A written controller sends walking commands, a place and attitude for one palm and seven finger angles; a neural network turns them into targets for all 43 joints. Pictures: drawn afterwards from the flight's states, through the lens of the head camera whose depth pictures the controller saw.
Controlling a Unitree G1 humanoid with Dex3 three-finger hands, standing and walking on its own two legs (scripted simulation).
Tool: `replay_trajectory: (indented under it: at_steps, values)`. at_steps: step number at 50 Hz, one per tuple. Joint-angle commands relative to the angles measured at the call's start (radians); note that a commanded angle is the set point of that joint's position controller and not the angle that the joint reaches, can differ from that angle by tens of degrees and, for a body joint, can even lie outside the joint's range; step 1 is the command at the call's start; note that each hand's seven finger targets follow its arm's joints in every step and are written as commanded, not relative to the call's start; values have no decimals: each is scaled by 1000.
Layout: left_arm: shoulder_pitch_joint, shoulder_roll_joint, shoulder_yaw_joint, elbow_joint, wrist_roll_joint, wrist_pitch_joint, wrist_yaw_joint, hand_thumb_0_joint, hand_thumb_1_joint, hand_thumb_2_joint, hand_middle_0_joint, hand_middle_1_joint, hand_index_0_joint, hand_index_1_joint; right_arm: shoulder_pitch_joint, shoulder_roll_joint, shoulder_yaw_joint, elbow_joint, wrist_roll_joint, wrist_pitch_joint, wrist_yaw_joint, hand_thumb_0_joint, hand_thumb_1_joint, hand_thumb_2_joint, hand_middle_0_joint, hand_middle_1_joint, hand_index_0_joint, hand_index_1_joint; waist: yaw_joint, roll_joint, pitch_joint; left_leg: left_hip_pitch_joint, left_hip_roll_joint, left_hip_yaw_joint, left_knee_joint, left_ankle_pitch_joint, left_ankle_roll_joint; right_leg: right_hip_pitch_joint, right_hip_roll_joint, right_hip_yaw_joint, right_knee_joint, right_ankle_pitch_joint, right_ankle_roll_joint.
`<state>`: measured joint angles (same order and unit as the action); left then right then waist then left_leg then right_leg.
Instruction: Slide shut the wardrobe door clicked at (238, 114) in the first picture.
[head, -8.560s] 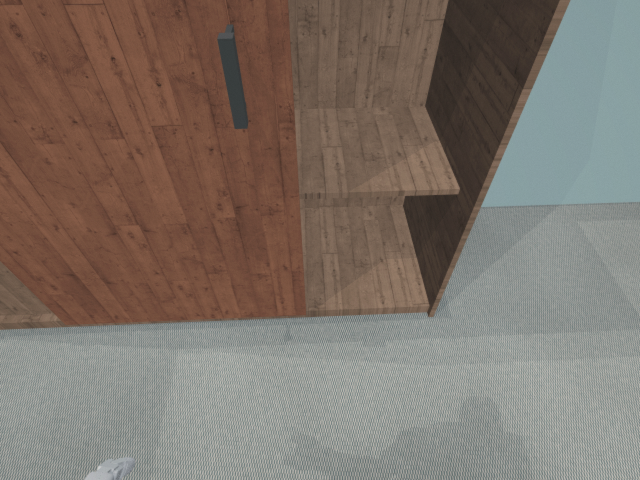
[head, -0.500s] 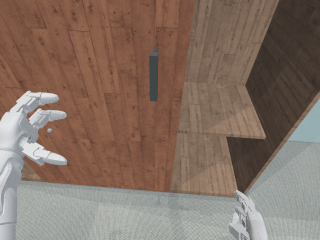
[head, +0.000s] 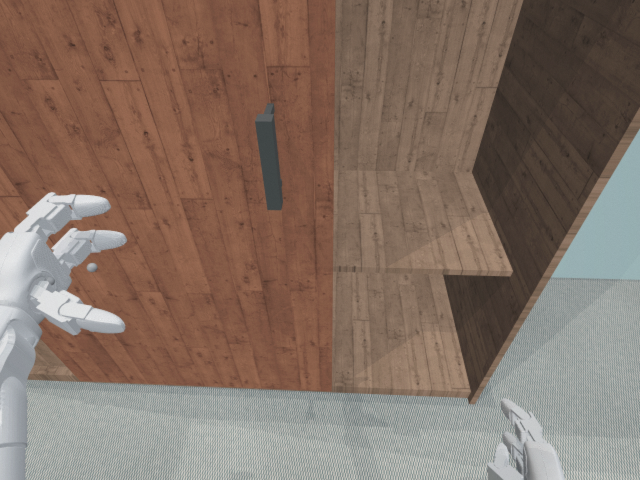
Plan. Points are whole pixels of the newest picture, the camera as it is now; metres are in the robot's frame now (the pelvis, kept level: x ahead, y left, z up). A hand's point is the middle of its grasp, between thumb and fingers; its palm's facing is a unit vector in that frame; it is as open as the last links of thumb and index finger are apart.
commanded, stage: raise the hand with hooked fingers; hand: left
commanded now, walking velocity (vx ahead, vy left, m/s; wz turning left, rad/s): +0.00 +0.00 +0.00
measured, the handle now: (272, 158) +0.54 +0.13 +0.16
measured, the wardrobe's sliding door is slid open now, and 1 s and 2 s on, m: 0.44 0.44 0.44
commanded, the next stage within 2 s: move the hooked fingers beside the handle in 0.04 s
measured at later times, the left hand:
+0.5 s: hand (135, 244) +0.32 +0.25 +0.17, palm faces +0.08 -1.00 -0.02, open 14.0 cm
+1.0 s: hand (183, 210) +0.37 +0.21 +0.18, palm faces +0.07 -1.00 -0.01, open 14.0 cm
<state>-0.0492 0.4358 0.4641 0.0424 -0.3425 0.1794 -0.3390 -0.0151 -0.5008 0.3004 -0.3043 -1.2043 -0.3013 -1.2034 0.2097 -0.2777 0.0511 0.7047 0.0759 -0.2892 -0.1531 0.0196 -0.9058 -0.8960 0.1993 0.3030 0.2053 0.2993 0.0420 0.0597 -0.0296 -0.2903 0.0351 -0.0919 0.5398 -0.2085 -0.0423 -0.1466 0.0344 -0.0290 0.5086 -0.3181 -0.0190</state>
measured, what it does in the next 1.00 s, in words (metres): stands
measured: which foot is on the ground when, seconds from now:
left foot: down 0.00-1.00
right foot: down 0.00-1.00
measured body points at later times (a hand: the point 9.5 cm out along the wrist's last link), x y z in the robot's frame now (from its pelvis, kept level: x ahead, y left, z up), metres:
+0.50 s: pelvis +0.02 +0.01 +0.00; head +0.00 +0.00 +0.45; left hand +0.31 +0.31 +0.17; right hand +0.21 -0.23 -0.07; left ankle +0.06 +0.15 -0.73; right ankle -0.02 -0.11 -0.73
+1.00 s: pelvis +0.01 +0.02 +0.00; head +0.00 +0.01 +0.45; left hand +0.36 +0.27 +0.18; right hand +0.17 -0.22 -0.08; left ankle +0.06 +0.15 -0.73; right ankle -0.02 -0.11 -0.73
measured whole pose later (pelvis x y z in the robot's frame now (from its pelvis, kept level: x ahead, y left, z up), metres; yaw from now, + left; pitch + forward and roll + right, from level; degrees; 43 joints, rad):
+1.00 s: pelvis +0.01 +0.02 +0.00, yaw -1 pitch +0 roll -1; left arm -0.35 0.31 0.27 0.21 -0.23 0.22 -0.14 -0.02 -0.50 0.30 -0.30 -1.20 -0.30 -1.20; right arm 0.19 -0.24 0.05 0.74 0.05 -0.21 -0.13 0.02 -0.91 -0.90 0.20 0.30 0.21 0.30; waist 0.01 0.04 -0.03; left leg -0.30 0.01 -0.06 0.52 -0.21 -0.02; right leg -0.16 0.00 0.00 0.48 -0.31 0.01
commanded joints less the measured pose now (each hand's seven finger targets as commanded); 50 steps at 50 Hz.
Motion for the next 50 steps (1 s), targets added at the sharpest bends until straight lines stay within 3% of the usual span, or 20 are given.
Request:
replay_trajectory:
  at_steps: [1, 7, 10, 17, 19, 20, 21, 22, 23, 24, 27, 30, 32, 34, 37, 40, 46, 47, 50]
  values:
    - [-269, 269, 76, -182, -26, -17, -27, 0, -500, 300, -300, -1200, -300, -1200, -161, -122, -49, -172, 2, -62, -7, 0, -900, -900, 200, 300, 200, 300, 0, -43, -130, 117, -66, 68, -29, 67, 63, -101, -11, 34, -119, 186, 46]
    - [-279, 306, 144, -206, -36, -52, -9, 0, -500, 300, -300, -1200, -300, -1200, -155, -119, -52, -170, -6, -63, 0, 0, -900, -900, 200, 300, 200, 300, 11, -61, -179, 127, -65, 71, 2, 135, 63, -72, -23, 46, -81, 345, 62]
    - [-293, 235, 75, -210, -29, -57, -9, 0, -500, 300, -300, -1200, -300, -1200, -155, -110, -50, -175, -2, -62, 4, 0, -900, -900, 200, 300, 200, 300, 1, -29, -160, 142, -68, 79, -9, 145, 64, -96, -14, 25, -72, 354, 53]
    - [-347, 212, 25, -201, -4, -21, 12, 0, -500, 300, -300, -1200, -300, -1200, -149, -113, -51, -175, -2, -52, -2, 0, -900, -900, 200, 300, 200, 300, -4, -15, -142, 155, -66, 79, -20, 144, 67, -120, 7, -3, -80, 275, 33]
    - [-398, 171, -16, -257, 3, -32, 28, 0, -500, 300, -300, -1200, -300, -1200, -152, -103, -49, -182, -4, -55, -2, 0, -900, -900, 200, 300, 200, 300, -13, 22, -171, 191, -65, 73, -27, 160, 67, -125, 8, -8, -77, 276, 26]
    - [-400, 191, 2, -268, 7, -40, 39, 0, -500, 300, -300, -1200, -300, -1200, -147, -107, -51, -179, -6, -54, -3, 0, -900, -900, 200, 300, 200, 300, -9, 28, -195, 197, -63, 69, -30, 168, 64, -113, 11, -15, -73, 274, 23]
    - [-412, 176, -9, -265, 8, -46, 46, 0, -500, 300, -300, -1200, -300, -1200, -150, -104, -48, -177, -8, -54, -2, 0, -900, -900, 200, 300, 200, 300, -11, 18, -193, 203, -64, 68, -31, 172, 65, -117, 12, -14, -74, 279, 22]
    - [-403, 208, 29, -252, 9, -54, 59, 0, -500, 300, -300, -1200, -300, -1200, -141, -108, -51, -165, -14, -52, -2, 0, -900, -900, 200, 300, 200, 300, -5, 1, -212, 202, -62, 72, -26, 183, 65, -96, 13, -14, -74, 289, 22]
    - [-414, 205, 24, -266, 15, -59, 65, 0, -500, 300, -300, -1200, -300, -1200, -142, -105, -50, -168, -14, -49, -1, 0, -900, -900, 200, 300, 200, 300, -4, 9, -228, 205, -60, 71, -34, 192, 64, -89, 11, -17, -69, 294, 20]
    - [-404, 173, 2, -270, 19, -60, 71, 0, -500, 300, -300, -1200, -300, -1200, -147, -98, -48, -171, -15, -48, 1, 0, -900, -900, 200, 300, 200, 300, -3, 19, -238, 217, -61, 72, -34, 207, 63, -82, 12, -20, -64, 309, 18]
    - [-364, 176, 11, -213, 29, -39, 91, 0, -500, 300, -300, -1200, -300, -1200, -143, -101, -47, -160, -16, -34, 6, 0, -900, -900, 200, 300, 200, 300, 8, -4, -224, 197, -58, 75, -40, 207, 60, -72, 16, -25, -70, 303, 16]
    - [-369, 117, -44, -192, 38, -3, 103, 0, -500, 300, -300, -1200, -300, -1200, -152, -94, -43, -167, -12, -20, 11, 0, -900, -900, 200, 300, 200, 300, 1, -4, -196, 183, -54, 70, -57, 189, 57, -85, 14, -30, -75, 280, 15]
    - [-409, 112, -59, -168, 47, 16, 114, 0, -500, 300, -300, -1200, -300, -1200, -152, -95, -43, -156, -12, -9, 10, 0, -900, -900, 200, 300, 200, 300, -8, -16, -171, 178, -53, 73, -58, 172, 59, -97, 16, -30, -90, 256, 16]
    - [-447, 85, -89, -202, 53, 19, 124, 0, -500, 300, -300, -1200, -300, -1200, -157, -90, -42, -167, -12, -6, 12, 0, -900, -900, 200, 300, 200, 300, -11, -10, -184, 186, -52, 65, -67, 166, 58, -102, 16, -31, -89, 238, 13]
    - [-521, 111, -79, -188, 63, 3, 144, 0, -500, 300, -300, -1200, -300, -1200, -150, -96, -43, -148, -17, 4, 7, 0, -900, -900, 200, 300, 200, 300, -24, -17, -180, 194, -49, 66, -65, 150, 60, -111, 18, -25, -101, 213, 12]
    - [-624, 87, -114, -183, 78, -28, 162, 0, -500, 300, -300, -1200, -300, -1200, -144, -91, -43, -137, -22, 7, 6, 0, -900, -900, 200, 300, 200, 300, -39, 5, -195, 214, -46, 57, -75, 134, 55, -123, 16, -25, -101, 188, 8]
    - [-683, 57, -161, -68, 104, -34, 191, 0, -500, 300, -300, -1200, -300, -1200, -127, -91, -43, -115, -25, 21, 8, 0, -900, -900, 200, 300, 200, 300, -44, 20, -209, 217, -48, 58, -83, 120, 53, -119, 13, -22, -111, 175, 5]
    - [-667, 92, -125, -20, 107, -26, 199, 0, -500, 300, -300, -1200, -300, -1200, -116, -100, -47, -105, -27, 29, 7, 0, -900, -900, 200, 300, 200, 300, -35, -13, -218, 203, -49, 61, -78, 125, 55, -102, 16, -21, -115, 179, 5]
    - [-661, 98, -110, 31, 106, -7, 204, 0, -500, 300, -300, -1200, -300, -1200, -113, -97, -50, -109, -23, 45, 10, 0, -900, -900, 200, 300, 200, 300, -31, -49, -231, 194, -49, 72, -78, 152, 58, -83, 11, -18, -113, 226, 9]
